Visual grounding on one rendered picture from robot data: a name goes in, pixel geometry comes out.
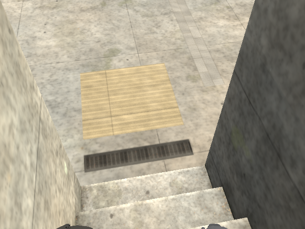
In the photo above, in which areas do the stairs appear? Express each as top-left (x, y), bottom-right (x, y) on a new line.
top-left (75, 165), bottom-right (252, 229)

